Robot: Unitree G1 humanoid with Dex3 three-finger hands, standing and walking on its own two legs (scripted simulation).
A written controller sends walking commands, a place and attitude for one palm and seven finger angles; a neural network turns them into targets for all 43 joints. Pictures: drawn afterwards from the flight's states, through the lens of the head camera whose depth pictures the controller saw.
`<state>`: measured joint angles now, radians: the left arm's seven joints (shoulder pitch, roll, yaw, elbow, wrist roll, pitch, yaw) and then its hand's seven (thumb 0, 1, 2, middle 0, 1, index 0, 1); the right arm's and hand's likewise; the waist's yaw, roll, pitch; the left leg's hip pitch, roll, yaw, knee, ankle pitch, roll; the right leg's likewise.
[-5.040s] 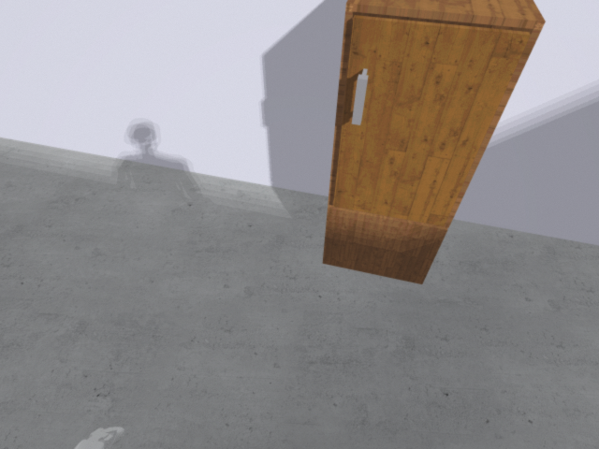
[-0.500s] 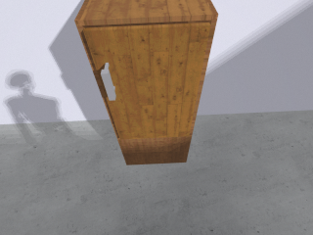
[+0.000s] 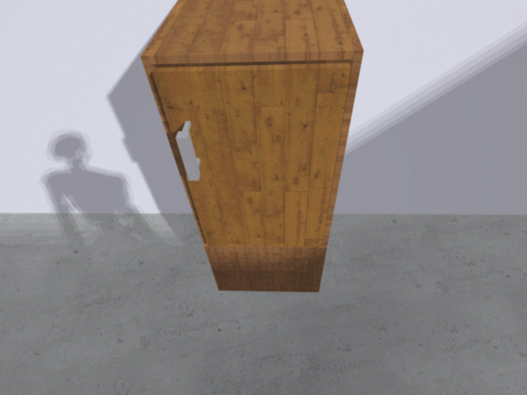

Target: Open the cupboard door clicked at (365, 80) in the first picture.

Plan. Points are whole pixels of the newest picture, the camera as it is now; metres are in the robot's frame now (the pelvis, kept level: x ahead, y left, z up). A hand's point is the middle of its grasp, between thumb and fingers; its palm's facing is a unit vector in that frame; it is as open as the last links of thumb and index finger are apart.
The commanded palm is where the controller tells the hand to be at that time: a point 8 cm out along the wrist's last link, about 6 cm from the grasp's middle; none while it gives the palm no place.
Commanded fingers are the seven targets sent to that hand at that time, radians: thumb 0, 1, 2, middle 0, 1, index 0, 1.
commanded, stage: shuffle to correct the standing spot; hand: left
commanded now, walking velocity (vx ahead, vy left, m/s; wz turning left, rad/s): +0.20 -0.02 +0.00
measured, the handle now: (190, 151) +0.59 +0.20 +0.03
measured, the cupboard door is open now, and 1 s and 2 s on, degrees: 0 0 0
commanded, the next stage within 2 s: come to a stop and stand still in 0.10 s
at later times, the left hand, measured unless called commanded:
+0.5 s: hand out of the picture +0.05 +0.15 -0.16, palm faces +0.05 -0.97 -0.22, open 7.3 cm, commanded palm none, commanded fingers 0.00 0.90 0.90 -0.20 -0.30 -0.20 -0.30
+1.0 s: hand out of the picture +0.08 +0.17 -0.16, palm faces +0.02 -0.96 -0.28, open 7.3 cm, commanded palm none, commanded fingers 0.00 0.90 0.90 -0.20 -0.30 -0.20 -0.30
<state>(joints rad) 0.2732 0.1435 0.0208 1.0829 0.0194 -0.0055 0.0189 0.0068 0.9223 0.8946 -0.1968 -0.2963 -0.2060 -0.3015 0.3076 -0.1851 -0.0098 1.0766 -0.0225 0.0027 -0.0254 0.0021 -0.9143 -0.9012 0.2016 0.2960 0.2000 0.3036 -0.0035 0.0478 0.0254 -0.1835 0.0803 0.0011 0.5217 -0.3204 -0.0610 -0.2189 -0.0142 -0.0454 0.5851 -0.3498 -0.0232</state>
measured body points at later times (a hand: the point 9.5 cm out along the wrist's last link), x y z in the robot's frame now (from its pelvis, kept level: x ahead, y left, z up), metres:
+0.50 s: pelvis +0.06 -0.01 +0.00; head +0.10 -0.03 +0.45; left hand +0.05 +0.21 -0.15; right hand +0.07 -0.22 -0.17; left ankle +0.07 +0.13 -0.71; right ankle +0.01 -0.08 -0.73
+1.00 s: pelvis +0.05 -0.02 +0.00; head +0.05 -0.05 +0.45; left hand +0.08 +0.22 -0.14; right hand +0.12 -0.25 -0.16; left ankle +0.10 +0.11 -0.73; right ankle +0.02 -0.10 -0.73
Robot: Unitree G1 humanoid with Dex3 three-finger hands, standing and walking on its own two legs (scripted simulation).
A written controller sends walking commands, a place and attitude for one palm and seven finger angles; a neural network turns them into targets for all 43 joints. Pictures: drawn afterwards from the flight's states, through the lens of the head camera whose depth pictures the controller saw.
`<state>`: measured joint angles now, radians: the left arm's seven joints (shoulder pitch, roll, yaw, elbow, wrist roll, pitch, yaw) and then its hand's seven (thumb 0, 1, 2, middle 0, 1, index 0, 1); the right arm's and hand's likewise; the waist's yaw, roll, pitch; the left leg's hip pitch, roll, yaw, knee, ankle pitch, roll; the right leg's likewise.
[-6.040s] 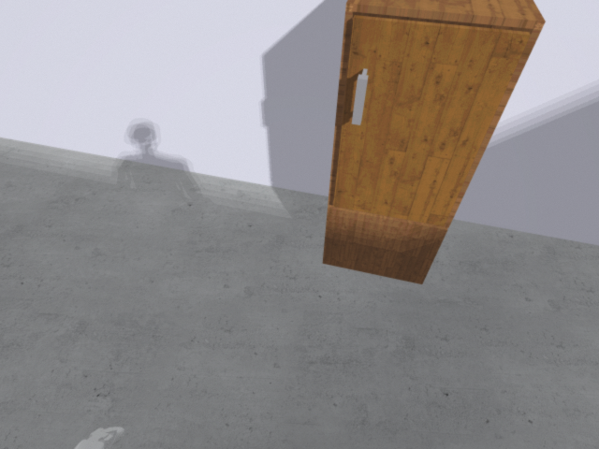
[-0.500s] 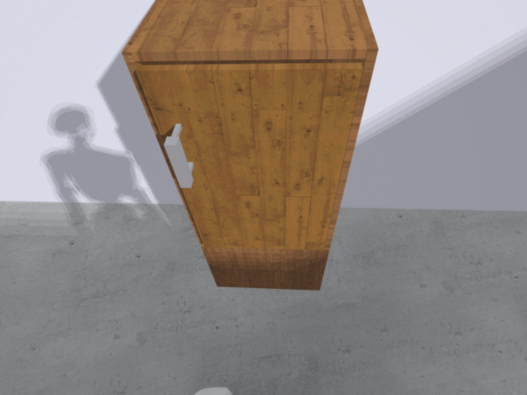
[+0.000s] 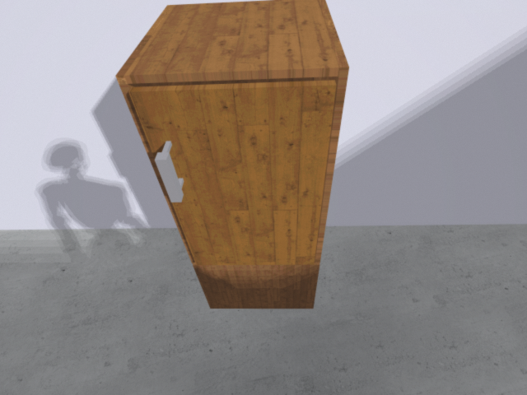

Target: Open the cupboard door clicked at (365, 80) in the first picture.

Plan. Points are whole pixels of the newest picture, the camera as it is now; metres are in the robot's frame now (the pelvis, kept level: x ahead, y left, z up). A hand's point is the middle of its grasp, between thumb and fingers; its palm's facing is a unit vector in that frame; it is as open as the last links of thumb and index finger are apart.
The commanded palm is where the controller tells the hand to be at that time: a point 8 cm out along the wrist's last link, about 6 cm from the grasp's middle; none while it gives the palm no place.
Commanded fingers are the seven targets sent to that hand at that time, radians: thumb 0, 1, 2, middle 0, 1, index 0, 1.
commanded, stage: come to a stop and stand still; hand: left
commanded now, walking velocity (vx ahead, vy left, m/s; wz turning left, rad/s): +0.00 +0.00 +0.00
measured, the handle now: (172, 171) +0.53 +0.23 +0.03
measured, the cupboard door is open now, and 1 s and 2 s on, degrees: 0 0 0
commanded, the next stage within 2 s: look again from close up in 0.86 s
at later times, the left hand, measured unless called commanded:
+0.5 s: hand out of the picture +0.07 +0.20 -0.17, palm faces -0.02 -0.98 -0.21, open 7.3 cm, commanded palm none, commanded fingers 0.00 0.90 0.90 -0.20 -0.30 -0.20 -0.30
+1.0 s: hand out of the picture +0.05 +0.22 -0.16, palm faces +0.00 -0.97 -0.22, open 7.3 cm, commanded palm none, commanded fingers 0.00 0.90 0.90 -0.20 -0.30 -0.20 -0.30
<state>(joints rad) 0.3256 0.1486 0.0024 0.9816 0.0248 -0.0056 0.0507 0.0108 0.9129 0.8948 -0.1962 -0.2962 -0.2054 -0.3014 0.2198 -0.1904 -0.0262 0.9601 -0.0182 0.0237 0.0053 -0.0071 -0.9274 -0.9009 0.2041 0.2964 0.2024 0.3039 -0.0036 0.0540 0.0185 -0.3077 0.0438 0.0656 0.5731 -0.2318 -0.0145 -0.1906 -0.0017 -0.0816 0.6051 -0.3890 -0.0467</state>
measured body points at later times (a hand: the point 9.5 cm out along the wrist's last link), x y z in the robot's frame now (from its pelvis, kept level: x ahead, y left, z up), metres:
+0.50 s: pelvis +0.03 +0.02 +0.01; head +0.05 +0.03 +0.46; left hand +0.07 +0.25 -0.15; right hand +0.04 -0.21 -0.15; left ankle +0.04 +0.13 -0.73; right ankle -0.04 -0.08 -0.73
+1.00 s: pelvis +0.04 +0.03 +0.01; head +0.05 +0.03 +0.46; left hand +0.05 +0.27 -0.15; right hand +0.09 -0.20 -0.14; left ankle +0.04 +0.13 -0.73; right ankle -0.04 -0.08 -0.73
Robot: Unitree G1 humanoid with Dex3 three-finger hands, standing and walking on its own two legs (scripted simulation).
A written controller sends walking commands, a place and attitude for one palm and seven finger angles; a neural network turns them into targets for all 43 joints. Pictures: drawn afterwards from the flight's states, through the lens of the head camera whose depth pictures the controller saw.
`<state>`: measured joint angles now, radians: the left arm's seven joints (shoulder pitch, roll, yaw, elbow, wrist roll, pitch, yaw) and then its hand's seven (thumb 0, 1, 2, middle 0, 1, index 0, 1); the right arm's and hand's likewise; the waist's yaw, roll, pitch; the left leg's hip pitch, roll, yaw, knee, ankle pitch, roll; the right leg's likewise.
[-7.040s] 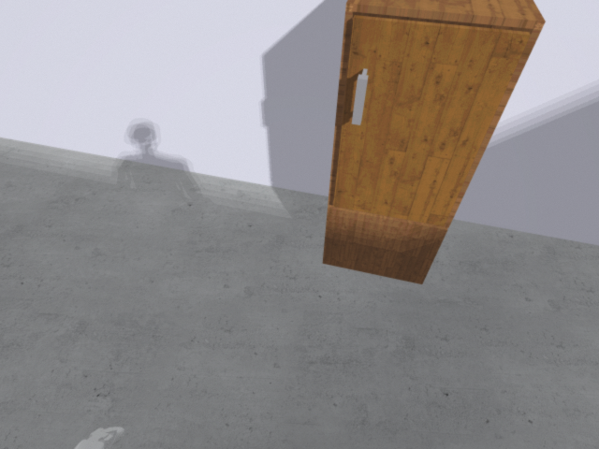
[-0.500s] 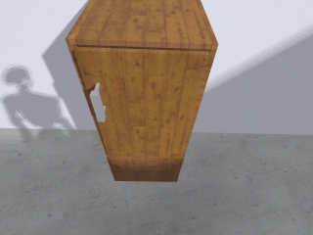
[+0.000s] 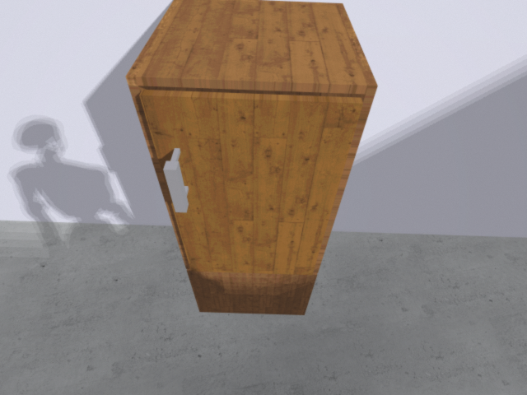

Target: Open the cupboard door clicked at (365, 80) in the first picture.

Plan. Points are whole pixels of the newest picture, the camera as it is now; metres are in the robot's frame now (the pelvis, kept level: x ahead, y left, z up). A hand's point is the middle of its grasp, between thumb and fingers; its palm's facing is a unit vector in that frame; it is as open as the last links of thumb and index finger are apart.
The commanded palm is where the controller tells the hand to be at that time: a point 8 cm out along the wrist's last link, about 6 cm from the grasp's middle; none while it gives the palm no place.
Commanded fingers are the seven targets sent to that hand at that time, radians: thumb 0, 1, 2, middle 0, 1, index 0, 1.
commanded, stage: look again from close up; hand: left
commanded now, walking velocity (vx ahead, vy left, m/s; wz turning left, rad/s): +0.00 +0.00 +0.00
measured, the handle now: (179, 180) +0.49 +0.21 +0.02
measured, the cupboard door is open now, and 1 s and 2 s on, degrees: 0 0 0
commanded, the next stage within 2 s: raise the hand with hooked fingers in 0.50 s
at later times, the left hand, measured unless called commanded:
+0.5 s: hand out of the picture -0.01 +0.18 -0.17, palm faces +0.02 -0.98 -0.21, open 7.3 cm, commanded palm none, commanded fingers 0.00 0.90 0.90 -0.20 -0.30 -0.20 -0.30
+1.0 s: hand out of the picture +0.13 +0.17 -0.05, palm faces +0.03 -1.00 +0.00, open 8.4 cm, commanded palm +0.11 +0.24 -0.04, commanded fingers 0.00 0.41 0.69 -0.23 -0.62 -0.23 -0.62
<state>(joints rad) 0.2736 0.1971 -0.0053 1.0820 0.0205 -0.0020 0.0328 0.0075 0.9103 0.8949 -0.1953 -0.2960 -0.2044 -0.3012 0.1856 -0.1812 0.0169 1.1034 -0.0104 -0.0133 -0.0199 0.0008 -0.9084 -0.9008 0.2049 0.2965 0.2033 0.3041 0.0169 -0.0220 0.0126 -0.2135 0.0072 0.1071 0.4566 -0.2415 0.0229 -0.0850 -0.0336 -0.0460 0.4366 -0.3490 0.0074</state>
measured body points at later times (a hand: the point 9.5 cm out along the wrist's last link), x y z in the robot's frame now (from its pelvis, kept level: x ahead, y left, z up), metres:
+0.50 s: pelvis -0.01 +0.00 +0.00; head +0.00 +0.00 +0.45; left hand -0.01 +0.23 -0.16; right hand +0.02 -0.24 -0.15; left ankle +0.00 +0.10 -0.74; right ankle -0.07 -0.12 -0.74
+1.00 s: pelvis -0.07 -0.03 -0.07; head -0.02 -0.02 +0.38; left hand +0.12 +0.22 -0.05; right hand +0.16 -0.28 -0.12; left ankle +0.00 +0.10 -0.74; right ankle -0.07 -0.12 -0.74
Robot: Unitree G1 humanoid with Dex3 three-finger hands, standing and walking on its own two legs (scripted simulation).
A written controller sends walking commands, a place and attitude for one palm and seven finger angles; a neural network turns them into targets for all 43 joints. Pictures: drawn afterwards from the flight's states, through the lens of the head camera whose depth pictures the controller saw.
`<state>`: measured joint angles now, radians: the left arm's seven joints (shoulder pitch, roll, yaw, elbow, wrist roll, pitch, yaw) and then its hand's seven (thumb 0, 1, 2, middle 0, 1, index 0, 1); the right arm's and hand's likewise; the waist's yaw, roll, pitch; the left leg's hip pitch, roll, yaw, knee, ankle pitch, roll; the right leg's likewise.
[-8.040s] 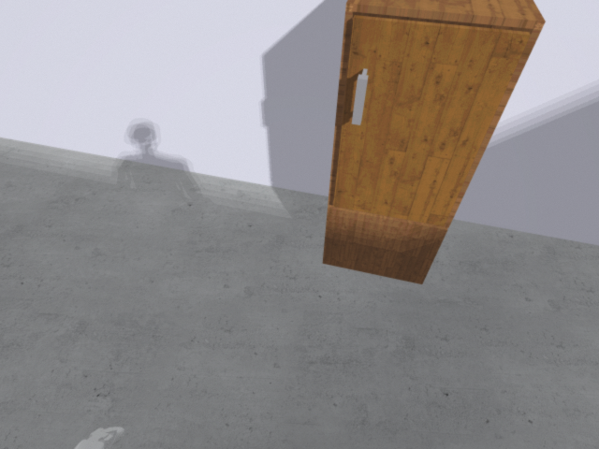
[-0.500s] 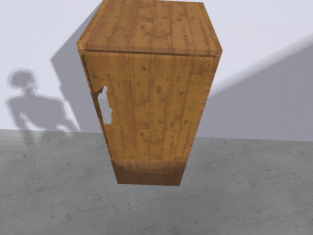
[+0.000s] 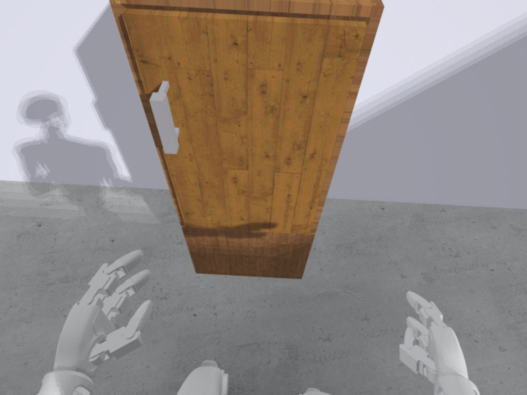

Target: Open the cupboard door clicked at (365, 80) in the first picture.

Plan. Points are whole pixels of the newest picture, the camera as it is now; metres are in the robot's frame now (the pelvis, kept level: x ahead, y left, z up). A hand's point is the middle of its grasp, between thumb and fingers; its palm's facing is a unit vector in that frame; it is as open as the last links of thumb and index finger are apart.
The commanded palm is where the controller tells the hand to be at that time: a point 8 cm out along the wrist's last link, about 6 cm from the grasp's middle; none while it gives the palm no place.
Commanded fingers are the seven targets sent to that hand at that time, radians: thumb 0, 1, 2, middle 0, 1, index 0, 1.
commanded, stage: raise the hand with hooked fingers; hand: left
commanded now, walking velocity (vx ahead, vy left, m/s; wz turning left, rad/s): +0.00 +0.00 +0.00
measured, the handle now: (168, 118) +0.56 +0.22 +0.09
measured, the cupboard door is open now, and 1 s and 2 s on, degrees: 0 0 0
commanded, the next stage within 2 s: move the hooked fingers beside the handle in 1.70 s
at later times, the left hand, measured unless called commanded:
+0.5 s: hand (87, 275) +0.25 +0.26 +0.07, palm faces +0.11 -0.99 -0.07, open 11.4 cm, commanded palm +0.22 +0.30 +0.06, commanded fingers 0.00 -0.17 0.44 -0.28 -0.99 -0.28 -0.99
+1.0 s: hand (51, 250) +0.28 +0.30 +0.09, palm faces +0.03 -1.00 -0.04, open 13.8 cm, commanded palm +0.25 +0.36 +0.10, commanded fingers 0.00 -0.50 0.30 -0.30 -1.20 -0.30 -1.20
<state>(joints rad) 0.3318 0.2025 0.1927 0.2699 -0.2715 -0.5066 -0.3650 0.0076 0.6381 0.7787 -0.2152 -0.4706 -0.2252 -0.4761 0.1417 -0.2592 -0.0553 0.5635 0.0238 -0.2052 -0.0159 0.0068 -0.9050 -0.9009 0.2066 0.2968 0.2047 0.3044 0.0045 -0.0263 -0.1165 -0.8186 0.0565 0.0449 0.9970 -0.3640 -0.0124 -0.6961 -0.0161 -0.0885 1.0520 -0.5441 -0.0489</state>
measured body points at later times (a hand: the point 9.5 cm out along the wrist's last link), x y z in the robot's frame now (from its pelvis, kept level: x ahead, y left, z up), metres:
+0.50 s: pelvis +0.01 +0.02 +0.01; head +0.07 +0.02 +0.45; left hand +0.24 +0.31 +0.07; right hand +0.14 -0.23 -0.09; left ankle +0.07 +0.13 -0.67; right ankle -0.01 -0.09 -0.67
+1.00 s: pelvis +0.01 +0.05 +0.03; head +0.05 +0.06 +0.47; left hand +0.27 +0.36 +0.09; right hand +0.19 -0.19 -0.05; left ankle +0.07 +0.13 -0.67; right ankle -0.01 -0.09 -0.67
